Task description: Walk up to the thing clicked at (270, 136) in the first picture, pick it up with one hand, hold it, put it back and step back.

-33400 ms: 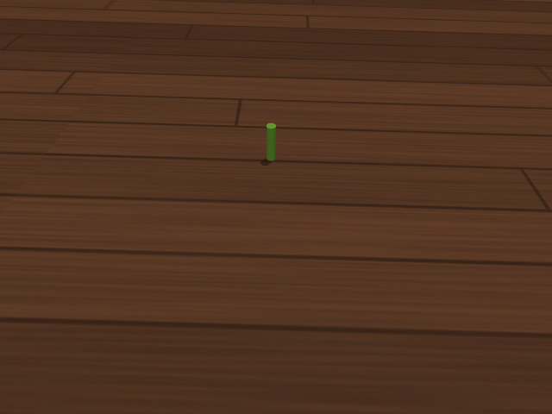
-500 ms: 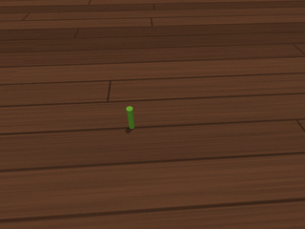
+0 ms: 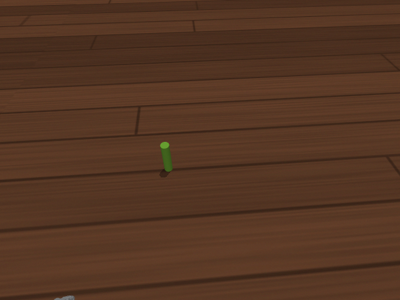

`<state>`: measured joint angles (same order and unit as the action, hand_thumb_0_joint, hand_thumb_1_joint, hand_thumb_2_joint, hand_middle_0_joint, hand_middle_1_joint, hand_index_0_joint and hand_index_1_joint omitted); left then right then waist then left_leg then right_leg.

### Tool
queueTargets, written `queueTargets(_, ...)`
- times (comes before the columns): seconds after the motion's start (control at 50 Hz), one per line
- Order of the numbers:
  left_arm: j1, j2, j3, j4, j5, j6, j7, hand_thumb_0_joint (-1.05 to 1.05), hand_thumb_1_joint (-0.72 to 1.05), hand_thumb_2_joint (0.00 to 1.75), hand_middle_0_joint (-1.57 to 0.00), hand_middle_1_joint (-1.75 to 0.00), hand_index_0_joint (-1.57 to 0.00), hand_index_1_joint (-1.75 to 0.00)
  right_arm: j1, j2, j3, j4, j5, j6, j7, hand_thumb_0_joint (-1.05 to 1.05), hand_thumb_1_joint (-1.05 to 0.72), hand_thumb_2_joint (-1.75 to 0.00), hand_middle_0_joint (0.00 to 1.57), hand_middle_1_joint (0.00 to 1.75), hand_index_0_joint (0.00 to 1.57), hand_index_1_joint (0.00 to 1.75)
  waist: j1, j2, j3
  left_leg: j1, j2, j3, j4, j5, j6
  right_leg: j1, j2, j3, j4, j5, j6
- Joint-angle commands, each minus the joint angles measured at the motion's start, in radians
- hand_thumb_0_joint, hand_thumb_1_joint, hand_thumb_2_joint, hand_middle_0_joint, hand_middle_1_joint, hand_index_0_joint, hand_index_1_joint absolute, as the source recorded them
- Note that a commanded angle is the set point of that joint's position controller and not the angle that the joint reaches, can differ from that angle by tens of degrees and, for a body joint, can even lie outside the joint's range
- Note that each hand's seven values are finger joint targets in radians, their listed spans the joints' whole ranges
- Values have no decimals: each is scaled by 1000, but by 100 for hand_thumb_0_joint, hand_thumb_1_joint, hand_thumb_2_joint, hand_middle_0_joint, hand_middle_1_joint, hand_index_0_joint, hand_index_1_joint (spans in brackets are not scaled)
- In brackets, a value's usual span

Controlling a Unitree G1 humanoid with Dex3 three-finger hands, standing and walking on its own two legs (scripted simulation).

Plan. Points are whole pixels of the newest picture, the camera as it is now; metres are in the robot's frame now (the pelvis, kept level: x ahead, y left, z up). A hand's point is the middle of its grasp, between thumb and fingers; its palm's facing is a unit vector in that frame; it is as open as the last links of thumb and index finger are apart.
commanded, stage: step back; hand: left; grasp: from the side
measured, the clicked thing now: (166, 157) +0.96 +0.22 -0.65
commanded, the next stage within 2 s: stand in 0.32 s
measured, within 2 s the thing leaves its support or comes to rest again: neither
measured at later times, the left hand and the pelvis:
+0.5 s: hand out of the picture +0.12 +0.26 -0.14, palm faces -0.04 -0.94 -0.34, open 7.4 cm; pelvis +0.03 +0.01 +0.02, yaw -1 degrees
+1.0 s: hand out of the picture +0.12 +0.25 -0.13, palm faces -0.05 -0.94 -0.34, open 7.4 cm; pelvis +0.03 +0.00 +0.02, yaw -1 degrees
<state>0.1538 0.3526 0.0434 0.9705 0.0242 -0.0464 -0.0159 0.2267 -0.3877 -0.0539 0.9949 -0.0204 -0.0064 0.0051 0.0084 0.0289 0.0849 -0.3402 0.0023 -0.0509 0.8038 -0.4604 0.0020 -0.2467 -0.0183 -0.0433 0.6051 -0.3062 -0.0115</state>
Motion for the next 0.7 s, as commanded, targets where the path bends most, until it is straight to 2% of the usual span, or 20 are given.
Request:
queueTargets(0.0, -83, 276, 57, -67, -13, -1, 25, 0, 90, 90, -20, -30, -20, -30, 35, -141, -34, -14, -5, -29, -13, 0, -90, -90, 20, 30, 20, 30, -28, -160, -85, 149, 2, 77, -327, 230, 0, -31, -179, 142, -91, 358, -112)
queueTargets(0.02, -90, 250, 43, -70, -16, 5, 25, 0, 90, 90, -20, -30, -20, -30, 34, -150, -40, -4, -10, -31, -19, 0, -90, -90, 20, 30, 20, 30, -31, -125, -97, 201, 26, 35, -360, 358, 7, -54, -159, 132, -43, 366, -75)
queueTargets(0.04, -82, 212, 33, -78, -24, 11, 25, 0, 90, 90, -20, -30, -20, -30, 15, -191, -46, -8, -18, -35, -25, 0, -90, -90, 20, 30, 20, 30, -17, -31, -115, 215, 128, -89, -387, 488, 38, -79, -113, 104, -3, 281, -38)
queueTargets(0.06, -67, 209, 34, -64, -39, 21, 26, 0, 90, 90, -20, -30, -20, -30, -78, -252, -45, -33, -9, -38, -25, 0, -90, -90, 20, 30, 20, 30, 16, 66, -104, 79, 234, -230, -423, 426, 119, -26, -13, 49, 43, 27, -4)
queueTargets(0.08, -48, 226, 39, -31, -33, 28, 31, 0, 90, 90, -20, -30, -20, -30, -126, -268, -47, -38, -4, -36, -21, 0, -90, -90, 20, 30, 20, 30, 23, 89, -84, 8, 268, -244, -432, 359, 165, 54, -12, 48, 38, -82, -8)
queueTargets(0.1, -56, 219, 35, -24, -26, 23, 30, 0, 90, 90, -20, -30, -20, -30, -136, -240, -37, -24, -6, -36, -19, 0, -90, -90, 20, 30, 20, 30, 27, 51, -87, 34, 241, -203, -418, 407, 142, 66, -15, 58, -13, -33, -14)
queueTargets(0.12, -58, 216, 34, -15, -23, 18, 29, 0, 90, 90, -20, -30, -20, -30, -148, -218, -26, -18, -4, -36, -20, 0, -90, -90, 20, 30, 20, 30, 31, 50, -113, 62, 207, -155, -389, 464, 108, 86, -38, 73, -55, 64, -21)
queueTargets(0.16, -48, 233, 34, 8, -26, 9, 27, 0, 90, 90, -20, -30, -20, -30, -168, -192, -17, -8, 3, -34, -21, 0, -90, -90, 20, 30, 20, 30, 23, 68, -125, 75, 148, -90, -374, 455, 52, 108, -68, 105, -93, 216, -25)
queueTargets(0.2, -58, 242, 35, 21, -26, 5, 27, 0, 90, 90, -20, -30, -20, -30, -174, -181, -13, 7, 8, -31, -21, 0, -90, -90, 20, 30, 20, 30, 14, 31, -177, 152, 128, -47, -340, 532, 39, 121, -94, 120, -116, 338, -30)
queueTargets(0.22, -63, 245, 33, 29, -25, 5, 29, 0, 90, 90, -20, -30, -20, -30, -184, -178, -14, 13, 10, -28, -21, 0, -90, -90, 20, 30, 20, 30, 11, 12, -183, 175, 122, -32, -328, 543, 37, 116, -101, 124, -133, 367, -31)
queueTargets(0.28, -96, 239, 28, 37, -23, 7, 31, 0, 90, 90, -20, -30, -20, -30, -206, -174, -16, 35, 7, -22, -20, 0, -90, -90, 20, 30, 20, 30, 0, -8, -167, 194, 123, -19, -355, 510, 36, 104, -107, 127, -174, 356, -29)
queueTargets(0.3, -90, 203, 1, 63, -26, 7, 24, 0, 90, 90, -20, -30, -20, -30, -182, -168, -3, 42, 22, -26, -13, 0, -90, -90, 20, 30, 20, 30, -18, 5, -182, 237, 126, -41, -399, 482, 30, 112, -110, 133, -211, 320, -26)
queueTargets(0.36, -116, 207, -4, 76, -22, 3, 23, 0, 90, 90, -20, -30, -20, -30, -208, -166, 1, 58, 19, -30, -8, 0, -90, -90, 20, 30, 20, 30, -18, -14, -160, 264, 137, -37, -430, 527, 25, 124, -107, 120, -249, 341, -12)
queueTargets(0.4, -118, 214, -5, 89, -24, 6, 23, 0, 90, 90, -20, -30, -20, -30, -221, -163, 3, 66, 17, -28, -8, 0, -90, -90, 20, 30, 20, 30, -15, -22, -135, 266, 135, -36, -461, 493, 22, 115, -106, 123, -278, 299, -7)
queueTargets(0.44, -120, 216, -5, 98, -20, 3, 23, 0, 90, 90, -20, -30, -20, -30, -227, -165, 3, 71, 18, -29, -7, 0, -90, -90, 20, 30, 20, 30, -16, -31, -139, 276, 137, -33, -480, 499, 20, 128, -109, 116, -291, 310, -4)
queueTargets(0.52, -123, 217, -5, 113, -20, 1, 23, 0, 90, 90, -20, -30, -20, -30, -236, -165, 4, 80, 15, -26, -3, 0, -90, -90, 20, 30, 20, 30, -12, -32, -113, 241, 129, -27, -518, 401, 13, 137, -112, 117, -333, 222, -2)
queueTargets(0.62, -120, 215, -3, 117, -18, -2, 22, 0, 90, 90, -20, -30, -20, -30, -232, -166, 6, 88, 15, -33, -4, 0, -90, -90, 20, 30, 20, 30, -9, -16, -147, 266, 133, -20, -523, 453, 10, 164, -122, 121, -332, 277, -4)
queueTargets(0.68, -119, 217, -3, 120, -18, 2, 23, 0, 90, 90, -20, -30, -20, -30, -239, -160, 8, 90, 15, -33, -5, 0, -90, -90, 20, 30, 20, 30, -6, -26, -123, 257, 133, -23, -533, 449, 4, 152, -117, 113, -333, 256, -4)
